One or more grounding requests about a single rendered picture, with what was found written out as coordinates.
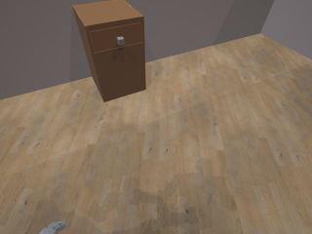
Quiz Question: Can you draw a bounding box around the drawer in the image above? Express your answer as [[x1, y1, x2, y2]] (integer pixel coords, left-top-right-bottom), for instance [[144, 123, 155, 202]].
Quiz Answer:
[[89, 22, 142, 53]]

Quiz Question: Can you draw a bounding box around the handle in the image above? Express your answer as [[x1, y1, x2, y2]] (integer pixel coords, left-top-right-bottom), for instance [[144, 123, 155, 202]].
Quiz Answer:
[[117, 36, 125, 46]]

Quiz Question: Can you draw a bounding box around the left robot hand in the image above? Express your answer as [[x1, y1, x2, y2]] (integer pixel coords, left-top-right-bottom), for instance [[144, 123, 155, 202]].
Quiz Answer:
[[39, 221, 66, 234]]

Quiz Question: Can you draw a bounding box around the cabinet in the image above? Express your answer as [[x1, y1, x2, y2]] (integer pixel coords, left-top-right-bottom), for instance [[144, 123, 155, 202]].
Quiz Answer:
[[72, 0, 146, 102]]

